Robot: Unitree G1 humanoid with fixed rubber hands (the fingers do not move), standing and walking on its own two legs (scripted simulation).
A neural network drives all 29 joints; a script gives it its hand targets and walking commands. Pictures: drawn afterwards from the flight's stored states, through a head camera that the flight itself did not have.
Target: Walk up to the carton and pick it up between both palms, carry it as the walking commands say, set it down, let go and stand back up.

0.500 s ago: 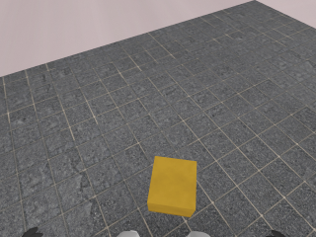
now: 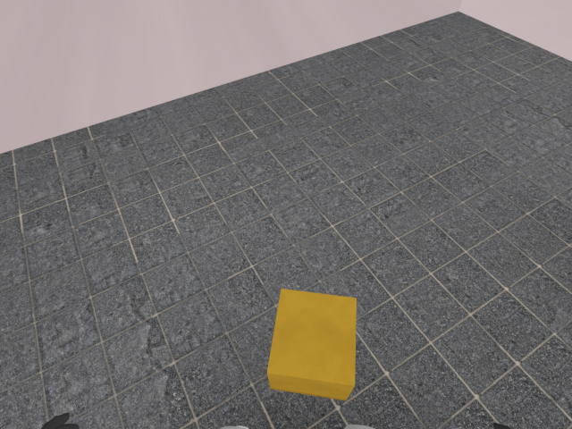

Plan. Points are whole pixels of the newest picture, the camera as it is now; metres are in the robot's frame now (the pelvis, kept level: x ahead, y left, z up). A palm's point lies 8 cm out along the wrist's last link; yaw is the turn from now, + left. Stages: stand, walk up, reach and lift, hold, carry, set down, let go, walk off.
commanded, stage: stand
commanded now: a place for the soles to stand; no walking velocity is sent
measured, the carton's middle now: (313, 343) +0.44 -0.08 -0.65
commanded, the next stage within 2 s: reach and lift in 0.10 s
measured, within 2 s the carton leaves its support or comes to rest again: neither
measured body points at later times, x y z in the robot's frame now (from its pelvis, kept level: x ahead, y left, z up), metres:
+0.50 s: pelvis -0.01 -0.01 -0.01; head +0.09 -0.02 +0.43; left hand +0.16 +0.28 -0.11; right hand +0.16 -0.32 -0.12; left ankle +0.03 +0.15 -0.72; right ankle +0.02 -0.13 -0.72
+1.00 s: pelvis -0.04 +0.00 -0.05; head +0.16 +0.00 +0.35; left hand +0.29 +0.24 -0.16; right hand +0.25 -0.30 -0.17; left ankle +0.03 +0.15 -0.72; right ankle +0.02 -0.13 -0.72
